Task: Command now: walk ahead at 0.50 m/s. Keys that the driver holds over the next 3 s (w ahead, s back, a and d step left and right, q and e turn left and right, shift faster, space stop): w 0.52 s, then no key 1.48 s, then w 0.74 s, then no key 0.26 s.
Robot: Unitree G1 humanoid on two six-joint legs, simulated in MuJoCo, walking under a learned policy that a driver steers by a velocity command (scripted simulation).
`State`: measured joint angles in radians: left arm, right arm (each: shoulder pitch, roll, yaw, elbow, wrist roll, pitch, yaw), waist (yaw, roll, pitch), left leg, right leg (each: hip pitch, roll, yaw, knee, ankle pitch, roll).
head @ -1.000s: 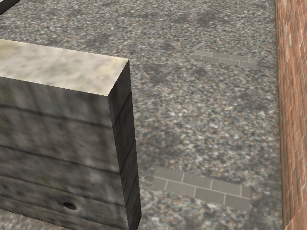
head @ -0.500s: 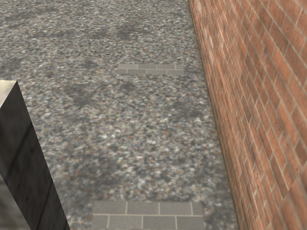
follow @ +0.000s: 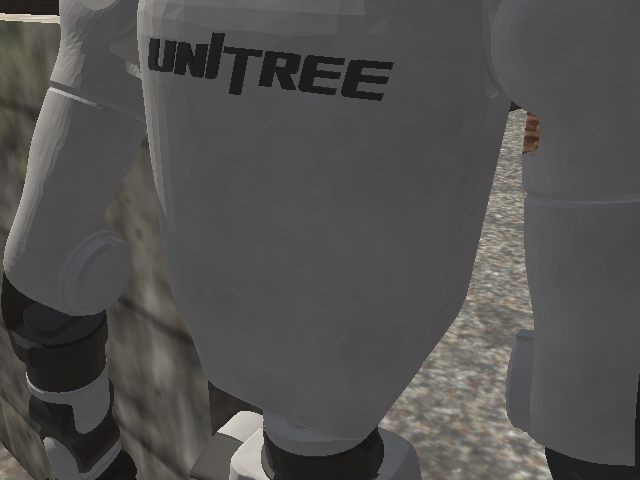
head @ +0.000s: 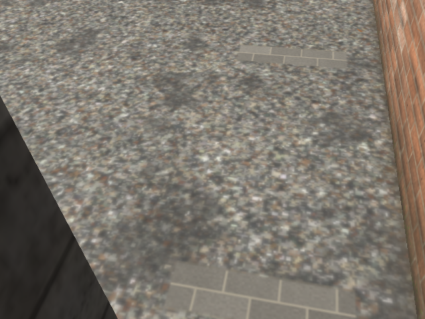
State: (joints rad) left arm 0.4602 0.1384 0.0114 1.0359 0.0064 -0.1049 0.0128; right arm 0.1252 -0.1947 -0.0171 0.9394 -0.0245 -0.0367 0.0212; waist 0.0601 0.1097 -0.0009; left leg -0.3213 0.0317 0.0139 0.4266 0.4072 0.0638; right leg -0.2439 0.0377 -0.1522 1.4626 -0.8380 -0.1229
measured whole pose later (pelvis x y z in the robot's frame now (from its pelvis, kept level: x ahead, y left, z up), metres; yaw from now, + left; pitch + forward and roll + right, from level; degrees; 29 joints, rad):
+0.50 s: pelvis +0.30 -0.07 -0.24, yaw -1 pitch -1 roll +8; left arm 0.10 0.22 0.03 0.93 0.01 -0.09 -0.05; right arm 0.46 -0.19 -0.03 1.07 -0.05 -0.04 -0.02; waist -0.09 -0.07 -0.03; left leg -0.23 -0.09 0.05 1.57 -0.87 0.10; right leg -0.26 -0.12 0.03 0.30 0.25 -0.06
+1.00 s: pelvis +0.54 -0.10 -0.29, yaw -1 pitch -1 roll +0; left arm 0.38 0.14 -0.01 1.02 -0.01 -0.04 0.01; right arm 0.15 -0.16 0.03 0.97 -0.01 -0.04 0.00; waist 0.02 -0.02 0.04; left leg -0.38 -0.05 0.07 0.57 -0.18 0.09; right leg -0.28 0.04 -0.01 1.04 -0.57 -0.05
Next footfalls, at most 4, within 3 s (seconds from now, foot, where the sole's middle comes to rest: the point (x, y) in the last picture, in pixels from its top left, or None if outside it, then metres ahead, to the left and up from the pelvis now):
0.02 left None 0.09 0.08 -0.84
0.48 right None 0.40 -0.17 -1.05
0.86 left None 0.66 -0.03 -1.05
1.14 right None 0.62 -0.24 -1.05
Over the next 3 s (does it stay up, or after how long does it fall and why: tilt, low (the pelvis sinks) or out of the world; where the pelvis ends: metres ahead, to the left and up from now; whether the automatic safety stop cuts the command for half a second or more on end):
stays up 0.98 -0.17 -0.30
